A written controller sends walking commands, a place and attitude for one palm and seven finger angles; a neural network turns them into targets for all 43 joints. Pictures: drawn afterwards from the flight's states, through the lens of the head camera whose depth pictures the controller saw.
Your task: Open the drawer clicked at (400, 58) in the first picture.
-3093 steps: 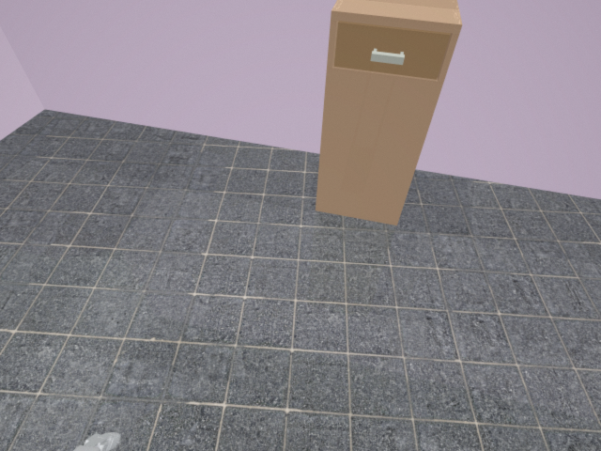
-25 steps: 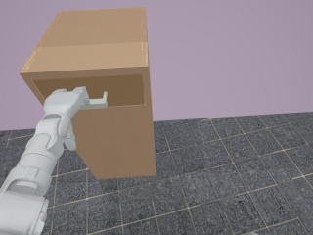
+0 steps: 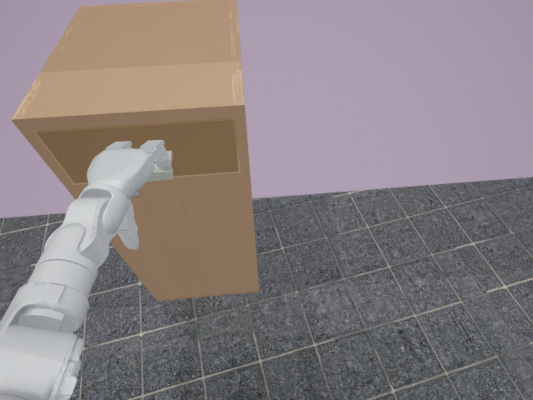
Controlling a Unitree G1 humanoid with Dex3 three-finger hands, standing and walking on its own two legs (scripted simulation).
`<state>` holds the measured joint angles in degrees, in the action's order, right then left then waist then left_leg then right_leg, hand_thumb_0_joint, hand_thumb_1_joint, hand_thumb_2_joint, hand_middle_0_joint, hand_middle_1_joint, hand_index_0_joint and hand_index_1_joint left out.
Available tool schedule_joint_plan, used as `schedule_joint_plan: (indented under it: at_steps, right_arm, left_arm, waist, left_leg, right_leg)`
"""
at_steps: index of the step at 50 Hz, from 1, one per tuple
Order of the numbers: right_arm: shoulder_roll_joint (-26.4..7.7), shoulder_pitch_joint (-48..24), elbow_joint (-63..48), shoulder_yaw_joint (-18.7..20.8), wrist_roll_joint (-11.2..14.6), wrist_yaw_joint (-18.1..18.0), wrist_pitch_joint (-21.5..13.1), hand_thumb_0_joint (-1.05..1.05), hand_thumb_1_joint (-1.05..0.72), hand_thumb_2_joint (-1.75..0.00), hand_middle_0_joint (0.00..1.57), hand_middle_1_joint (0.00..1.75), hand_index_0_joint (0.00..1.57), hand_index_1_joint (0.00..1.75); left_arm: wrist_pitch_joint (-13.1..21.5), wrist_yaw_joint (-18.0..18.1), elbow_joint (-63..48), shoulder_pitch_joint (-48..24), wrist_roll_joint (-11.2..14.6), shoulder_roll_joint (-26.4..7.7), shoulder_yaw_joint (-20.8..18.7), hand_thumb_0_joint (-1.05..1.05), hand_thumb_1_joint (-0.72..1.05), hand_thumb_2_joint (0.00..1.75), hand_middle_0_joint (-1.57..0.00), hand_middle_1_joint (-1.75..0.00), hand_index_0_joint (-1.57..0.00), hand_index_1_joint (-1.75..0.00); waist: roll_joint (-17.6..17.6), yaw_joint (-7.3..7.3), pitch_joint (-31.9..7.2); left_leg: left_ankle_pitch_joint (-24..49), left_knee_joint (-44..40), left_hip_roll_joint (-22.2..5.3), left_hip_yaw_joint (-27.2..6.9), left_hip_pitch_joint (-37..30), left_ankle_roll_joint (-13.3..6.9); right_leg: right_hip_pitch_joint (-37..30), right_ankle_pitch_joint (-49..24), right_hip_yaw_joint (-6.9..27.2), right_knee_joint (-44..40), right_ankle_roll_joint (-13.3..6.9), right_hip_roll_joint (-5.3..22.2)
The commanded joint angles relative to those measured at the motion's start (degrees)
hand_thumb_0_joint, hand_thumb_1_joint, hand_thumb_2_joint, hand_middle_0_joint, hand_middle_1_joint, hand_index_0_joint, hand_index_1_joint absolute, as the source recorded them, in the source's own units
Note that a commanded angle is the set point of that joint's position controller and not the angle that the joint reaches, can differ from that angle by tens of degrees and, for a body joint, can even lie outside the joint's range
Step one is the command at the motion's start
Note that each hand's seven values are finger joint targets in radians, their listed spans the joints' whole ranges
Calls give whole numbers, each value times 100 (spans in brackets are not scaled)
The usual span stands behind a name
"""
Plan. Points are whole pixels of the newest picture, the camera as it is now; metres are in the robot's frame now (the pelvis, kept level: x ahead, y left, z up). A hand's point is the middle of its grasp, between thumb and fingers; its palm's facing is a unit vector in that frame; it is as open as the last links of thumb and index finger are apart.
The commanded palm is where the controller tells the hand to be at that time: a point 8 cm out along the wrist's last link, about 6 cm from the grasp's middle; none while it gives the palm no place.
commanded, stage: lower the fingers behind the handle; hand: left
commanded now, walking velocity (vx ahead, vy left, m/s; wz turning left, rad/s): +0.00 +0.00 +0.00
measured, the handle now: (145, 165) +0.52 +0.24 +0.02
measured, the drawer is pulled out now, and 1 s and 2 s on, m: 0.00 0.00 0.00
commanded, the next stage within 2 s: lift the fingers back up to retry in 1.50 s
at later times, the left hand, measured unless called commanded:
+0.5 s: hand (137, 193) +0.43 +0.23 +0.05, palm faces -0.06 -0.05 -1.00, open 13.9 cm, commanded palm +0.41 +0.24 +0.09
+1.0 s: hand (135, 194) +0.44 +0.24 +0.04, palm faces -0.04 -0.01 -1.00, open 13.9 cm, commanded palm +0.40 +0.24 +0.06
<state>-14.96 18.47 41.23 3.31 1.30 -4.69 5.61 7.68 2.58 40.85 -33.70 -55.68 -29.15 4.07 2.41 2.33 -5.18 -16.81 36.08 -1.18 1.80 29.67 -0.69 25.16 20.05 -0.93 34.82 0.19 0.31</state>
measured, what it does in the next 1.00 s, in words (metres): stands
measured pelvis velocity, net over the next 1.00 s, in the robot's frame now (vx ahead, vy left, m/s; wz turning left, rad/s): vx -0.01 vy -0.01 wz -0.02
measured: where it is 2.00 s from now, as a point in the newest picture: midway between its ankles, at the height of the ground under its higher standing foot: outside the picture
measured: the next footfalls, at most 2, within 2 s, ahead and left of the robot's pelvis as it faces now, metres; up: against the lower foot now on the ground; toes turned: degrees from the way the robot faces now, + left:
none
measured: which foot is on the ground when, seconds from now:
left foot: down 0.00-1.00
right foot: down 0.00-1.00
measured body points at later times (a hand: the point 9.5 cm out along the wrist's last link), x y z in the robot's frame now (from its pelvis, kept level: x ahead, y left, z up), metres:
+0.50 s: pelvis +0.00 +0.00 -0.01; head +0.05 -0.01 +0.44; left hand +0.43 +0.23 +0.10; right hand +0.07 -0.28 -0.13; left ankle +0.01 +0.11 -0.72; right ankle -0.04 -0.12 -0.72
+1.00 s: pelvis -0.01 -0.01 -0.01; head +0.04 -0.02 +0.44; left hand +0.43 +0.23 +0.09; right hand +0.03 -0.28 -0.14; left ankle +0.01 +0.11 -0.72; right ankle -0.04 -0.12 -0.72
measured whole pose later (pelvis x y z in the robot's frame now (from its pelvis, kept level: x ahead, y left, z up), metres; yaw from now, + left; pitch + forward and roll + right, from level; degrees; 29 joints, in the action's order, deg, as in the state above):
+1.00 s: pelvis -0.01 -0.01 -0.01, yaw -1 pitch +14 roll +0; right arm -14.4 18.3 40.7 2.3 1.2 -2.9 6.1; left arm 0.4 15.8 56.0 -39.4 -60.9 -28.1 1.2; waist 2.4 4.4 -8.2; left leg -17.5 40.3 -2.4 2.5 36.8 -0.1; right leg 33.3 20.9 0.0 40.2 -0.4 -0.8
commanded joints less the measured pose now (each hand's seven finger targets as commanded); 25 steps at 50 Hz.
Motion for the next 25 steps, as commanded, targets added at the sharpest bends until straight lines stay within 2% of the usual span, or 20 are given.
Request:
schedule_joint_plan:
  at_steps: [1, 2, 3, 5, 6, 7, 8, 9, 10, 11, 12, 15, 16, 17, 18, 21, 22, 23, 24, 25]
  right_arm:
    - [-699, 88, -484, 290, -29, 106, -222, 0, -90, -90, 20, 30, 20, 30]
    - [-750, 61, -435, 274, -75, 161, -211, 0, -90, -90, 20, 30, 20, 30]
    - [-679, -24, -475, 240, -69, 205, -208, 0, -90, -90, 20, 30, 20, 30]
    - [-683, -108, -469, 254, -70, 302, -227, 0, -90, -90, 20, 30, 20, 30]
    - [-713, -131, -433, 258, -63, 332, -227, 0, -90, -90, 20, 30, 20, 30]
    - [-755, -103, -407, 273, -55, 359, -223, 0, -90, -90, 20, 30, 20, 30]
    - [-786, -99, -436, 275, -18, 355, -218, 0, -90, -90, 20, 30, 20, 30]
    - [-828, -114, -441, 285, 13, 333, -196, 0, -90, -90, 20, 30, 20, 30]
    - [-861, -114, -466, 280, 36, 304, -189, 0, -90, -90, 20, 30, 20, 30]
    - [-884, -98, -468, 302, 55, 260, -184, 0, -90, -90, 20, 30, 20, 30]
    - [-881, -73, -485, 311, 58, 214, -190, 0, -90, -90, 20, 30, 20, 30]
    - [-879, -79, -504, 281, 33, 2, -243, 0, -90, -90, 20, 30, 20, 30]
    - [-873, -18, -471, 269, 12, -58, -251, 0, -90, -90, 20, 30, 20, 30]
    - [-871, 29, -462, 248, -21, -91, -255, 0, -90, -90, 20, 30, 20, 30]
    - [-812, 81, -468, 240, -40, -94, -273, 0, -90, -90, 20, 30, 20, 30]
    - [-762, 176, -438, 239, -41, -9, -240, 0, -90, -90, 20, 30, 20, 30]
    - [-789, 189, -442, 241, -40, 39, -212, 0, -90, -90, 20, 30, 20, 30]
    - [-754, 170, -494, 228, -37, 84, -205, 0, -90, -90, 20, 30, 20, 30]
    - [-772, 213, -514, 266, -42, 117, -190, 0, -90, -90, 20, 30, 20, 30]
    - [-759, 174, -572, 253, -50, 153, -185, 0, -90, -90, 20, 30, 20, 30]
  left_arm:
    - [289, 1193, -1156, -2423, -239, -1893, -1482, 0, -50, 30, -30, -120, -30, -120]
    - [152, 1459, -1058, -2330, -287, -2245, -1831, 0, -50, 30, -30, -120, -30, -120]
    - [-62, 1698, -897, -2198, -379, -2079, -1720, 0, -50, 30, -30, -120, -30, -120]
    - [-587, 2028, -573, -2067, -513, -1685, -1404, 0, -50, 30, -30, -120, -30, -120]
    - [-885, 2086, -304, -2115, -579, -1500, -1176, 0, -50, 30, -30, -120, -30, -120]
    - [-1121, 2071, -113, -2122, -574, -1428, -1077, 0, -50, 30, -30, -120, -30, -120]
    - [-1330, 1997, -46, -2180, -602, -1434, -942, 0, -50, 30, -30, -120, -30, -120]
    - [-1507, 1877, 23, -2373, -581, -1330, -738, 0, -50, 30, -30, -120, -30, -120]
    - [-1630, 1706, 47, -2638, -514, -1071, -421, 0, -50, 30, -30, -120, -30, -120]
    - [-1660, 1507, -37, -2864, -437, -906, -212, 0, -50, 30, -30, -120, -30, -120]
    - [-1590, 1288, -156, -3077, -285, -582, 99, 0, -50, 30, -30, -120, -30, -120]
    - [-1070, 759, -434, -3279, -106, -590, 207, 0, -50, 30, -30, -120, -30, -120]
    - [-845, 664, -470, -3300, -138, -772, 83, 0, -50, 30, -30, -120, -30, -120]
    - [-606, 620, -586, -3415, -183, -977, -39, 0, -50, 30, -30, -120, -30, -120]
    - [-383, 647, -661, -3324, -241, -1028, -148, 0, -50, 30, -30, -120, -30, -120]
    - [-179, 806, -76, -2538, -391, -904, -282, 0, -50, 30, -30, -120, -30, -120]
    - [-138, 903, 41, -2359, -408, -1140, -549, 0, -50, 30, -30, -120, -30, -120]
    - [-126, 1023, 49, -2356, -413, -1044, -513, 0, -50, 30, -30, -120, -30, -120]
    - [-140, 1166, 93, -2131, -404, -1337, -888, 0, -50, 30, -30, -120, -30, -120]
    - [-193, 1302, 111, -2059, -430, -1330, -898, 0, -50, 30, -30, -120, -30, -120]
  waist:
    - [496, -230, -1862]
    - [393, -348, -2005]
    - [463, -394, -2055]
    - [369, -387, -2118]
    - [284, -300, -2104]
    - [90, -250, -2304]
    - [107, -220, -2452]
    - [26, -86, -2476]
    - [-93, 81, -2378]
    - [-210, 210, -2390]
    - [-352, 406, -2287]
    - [-359, 497, -1974]
    - [-337, 492, -1836]
    - [-187, 462, -1776]
    - [10, 363, -1821]
    - [44, 207, -1434]
    - [25, 100, -1571]
    - [82, 66, -1592]
    - [-37, -69, -1791]
    - [40, -110, -1888]
  left_leg:
    - [2417, 52, 212, -121, -1413, -85]
    - [2430, 44, 218, -85, -1222, -67]
    - [2374, 40, 239, -31, -1097, -40]
    - [2267, 4, 208, 73, -1015, 1]
    - [2179, -18, 177, 115, -1026, 3]
    - [2184, -25, 169, 141, -1019, -10]
    - [2100, -43, 161, 181, -1068, -23]
    - [2015, -58, 147, 169, -1172, -52]
    - [1911, -82, 149, 155, -1219, -95]
    - [1824, -76, 144, 128, -1345, -133]
    - [1748, -70, 142, 64, -1437, -171]
    - [1423, -70, 204, -4, -1583, -263]
    - [1359, -56, 217, -32, -1551, -271]
    - [1356, -44, 215, -55, -1505, -258]
    - [1441, -2, 231, -57, -1523, -257]
    - [1495, 93, 212, -74, -1207, -179]
    - [1605, 117, 208, -75, -1092, -152]
    - [1668, 148, 204, -44, -1020, -141]
    - [1800, 198, 194, -32, -954, -128]
    - [1819, 216, 210, 7, -858, -118]
  right_leg:
    - [97, -2023, -144, 47, -274, -364]
    - [-131, -2115, -129, 72, -278, -358]
    - [-175, -2140, -129, 140, -268, -344]
    - [-147, -2077, -176, 156, -265, -350]
    - [-110, -2046, -176, 119, -253, -352]
    - [-312, -2153, -151, 71, -239, -344]
    - [-374, -2178, -108, 50, -207, -322]
    - [-340, -2149, -105, -11, -197, -328]
    - [-284, -2108, -99, -105, -168, -317]
    - [-239, -2059, -89, -169, -142, -309]
    - [-178, -2012, -85, -278, -126, -296]
    - [26, -1786, -41, -378, -84, -258]
    - [120, -1710, -42, -366, -101, -256]
    - [155, -1653, -9, -349, -124, -241]
    - [232, -1651, -8, -271, -146, -248]
    - [535, -1556, -94, -115, -223, -292]
    - [402, -1609, -90, -54, -246, -295]
    - [440, -1681, -103, 27, -237, -289]
    - [311, -1819, -106, 113, -250, -305]
    - [253, -1879, -98, 151, -239, -304]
